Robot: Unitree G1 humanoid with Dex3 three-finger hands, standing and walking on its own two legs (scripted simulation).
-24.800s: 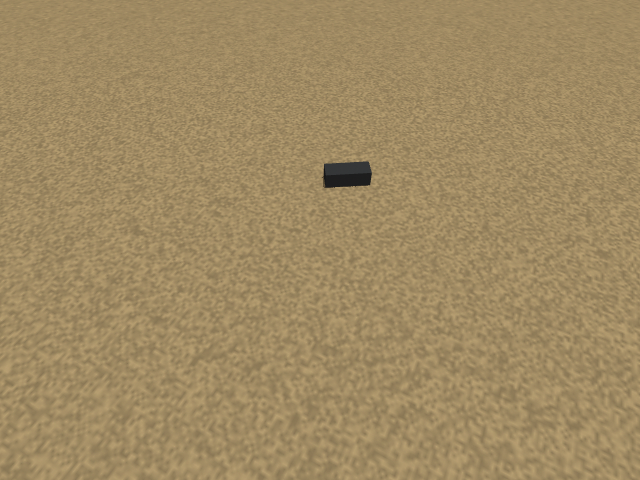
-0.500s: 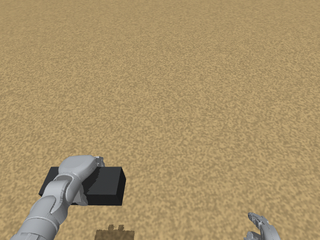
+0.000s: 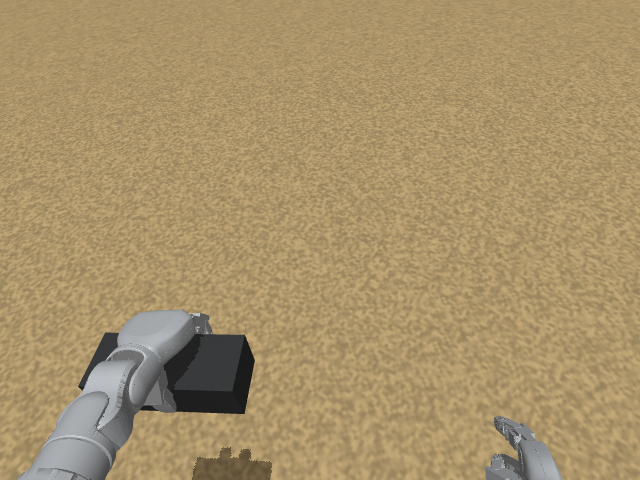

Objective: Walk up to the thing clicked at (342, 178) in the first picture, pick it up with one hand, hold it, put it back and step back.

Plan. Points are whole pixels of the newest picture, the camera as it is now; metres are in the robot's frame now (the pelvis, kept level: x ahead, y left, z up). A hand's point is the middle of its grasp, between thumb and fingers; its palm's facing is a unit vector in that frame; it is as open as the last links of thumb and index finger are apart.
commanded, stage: hold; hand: left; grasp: from above
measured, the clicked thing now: (173, 372) +0.29 +0.23 -0.07
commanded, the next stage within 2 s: crouch in 0.26 s
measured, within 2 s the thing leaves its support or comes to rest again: neither
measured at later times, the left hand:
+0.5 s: hand (167, 360) +0.29 +0.23 -0.04, palm faces -0.48 -0.04 -0.88, open 10.8 cm
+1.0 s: hand (189, 385) +0.33 +0.26 -0.23, palm faces -0.44 +0.06 -0.90, open 10.9 cm
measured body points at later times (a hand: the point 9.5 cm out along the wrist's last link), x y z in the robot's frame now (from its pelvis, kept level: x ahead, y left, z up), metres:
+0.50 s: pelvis +0.01 +0.00 +0.00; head +0.03 -0.02 +0.45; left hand +0.31 +0.23 +0.01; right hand +0.15 -0.26 -0.12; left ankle +0.02 +0.13 -0.73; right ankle +0.02 -0.13 -0.73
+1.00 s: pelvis -0.03 +0.01 -0.12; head +0.09 +0.02 +0.32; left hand +0.34 +0.25 -0.18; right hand +0.04 -0.28 -0.23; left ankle +0.02 +0.13 -0.73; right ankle +0.02 -0.13 -0.73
